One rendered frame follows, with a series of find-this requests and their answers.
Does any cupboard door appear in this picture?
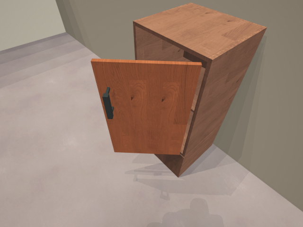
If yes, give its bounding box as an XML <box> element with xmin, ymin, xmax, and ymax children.
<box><xmin>91</xmin><ymin>59</ymin><xmax>202</xmax><ymax>155</ymax></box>

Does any handle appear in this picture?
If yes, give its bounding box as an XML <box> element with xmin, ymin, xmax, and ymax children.
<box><xmin>102</xmin><ymin>87</ymin><xmax>114</xmax><ymax>119</ymax></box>

